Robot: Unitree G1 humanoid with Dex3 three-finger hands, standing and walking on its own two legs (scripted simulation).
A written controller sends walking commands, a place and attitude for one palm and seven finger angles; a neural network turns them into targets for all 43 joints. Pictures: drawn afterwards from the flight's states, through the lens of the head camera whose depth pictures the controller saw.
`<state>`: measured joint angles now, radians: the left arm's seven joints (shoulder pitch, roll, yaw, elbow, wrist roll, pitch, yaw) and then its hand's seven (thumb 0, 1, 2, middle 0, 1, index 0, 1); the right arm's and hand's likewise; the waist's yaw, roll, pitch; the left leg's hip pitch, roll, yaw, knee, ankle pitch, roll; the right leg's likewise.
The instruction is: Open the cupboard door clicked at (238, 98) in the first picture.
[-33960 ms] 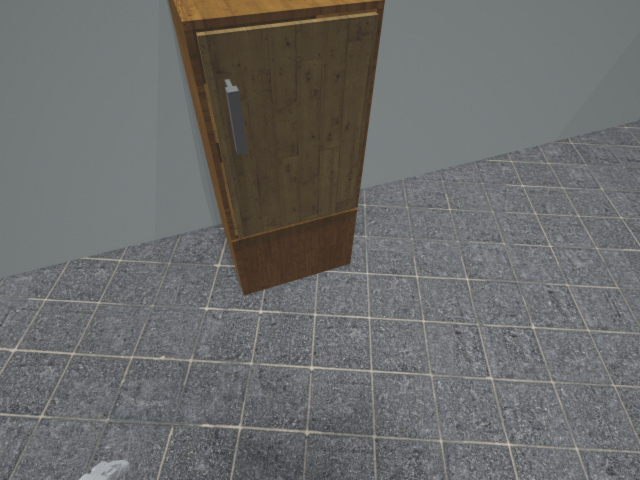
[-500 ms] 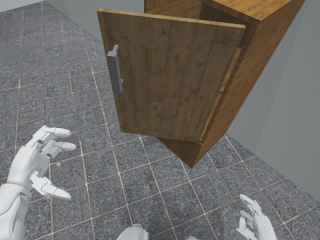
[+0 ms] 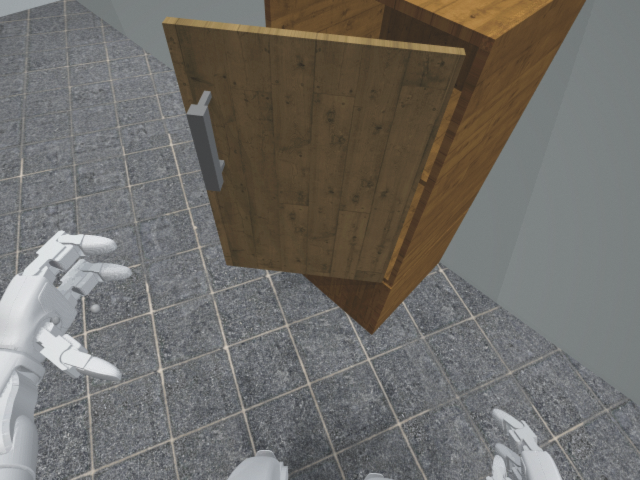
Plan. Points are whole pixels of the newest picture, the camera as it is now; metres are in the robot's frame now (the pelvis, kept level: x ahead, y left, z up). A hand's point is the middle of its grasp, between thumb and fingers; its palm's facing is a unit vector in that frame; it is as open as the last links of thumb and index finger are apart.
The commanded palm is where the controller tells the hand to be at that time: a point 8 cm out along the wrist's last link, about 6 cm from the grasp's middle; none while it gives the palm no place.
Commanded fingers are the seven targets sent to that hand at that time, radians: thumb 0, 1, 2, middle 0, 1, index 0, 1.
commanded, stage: raise the hand with hooked fingers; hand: left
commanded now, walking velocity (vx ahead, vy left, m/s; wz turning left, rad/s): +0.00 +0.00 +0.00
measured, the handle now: (210, 142) +0.59 +0.21 +0.05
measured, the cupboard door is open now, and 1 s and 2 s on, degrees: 38 38 38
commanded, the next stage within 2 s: move the hooked fingers beside the handle in 0.18 s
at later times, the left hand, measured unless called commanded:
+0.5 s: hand (114, 287) +0.32 +0.26 +0.06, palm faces -0.01 -1.00 -0.02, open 14.0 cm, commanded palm +0.30 +0.31 +0.06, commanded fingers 0.00 -0.50 0.30 -0.30 -1.20 -0.30 -1.20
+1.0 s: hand (130, 233) +0.40 +0.27 +0.05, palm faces -0.05 -1.00 +0.00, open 14.0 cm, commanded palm +0.38 +0.32 +0.06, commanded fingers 0.00 -0.50 0.30 -0.30 -1.20 -0.30 -1.20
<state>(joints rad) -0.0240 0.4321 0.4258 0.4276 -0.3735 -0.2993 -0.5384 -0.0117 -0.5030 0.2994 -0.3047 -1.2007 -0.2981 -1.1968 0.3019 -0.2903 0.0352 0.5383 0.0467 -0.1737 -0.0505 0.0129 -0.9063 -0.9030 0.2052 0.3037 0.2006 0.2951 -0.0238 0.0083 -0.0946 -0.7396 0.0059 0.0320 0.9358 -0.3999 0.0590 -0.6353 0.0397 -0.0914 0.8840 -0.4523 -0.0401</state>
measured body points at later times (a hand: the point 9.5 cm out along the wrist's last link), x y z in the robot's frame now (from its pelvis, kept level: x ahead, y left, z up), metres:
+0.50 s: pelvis +0.00 -0.02 -0.01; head +0.06 +0.00 +0.44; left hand +0.31 +0.32 +0.06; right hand +0.15 -0.27 -0.09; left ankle +0.04 +0.08 -0.69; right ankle -0.01 -0.10 -0.69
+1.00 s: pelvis +0.00 +0.00 -0.01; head +0.09 +0.03 +0.43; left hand +0.39 +0.32 +0.06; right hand +0.08 -0.27 -0.11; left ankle +0.04 +0.08 -0.69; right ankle -0.01 -0.10 -0.69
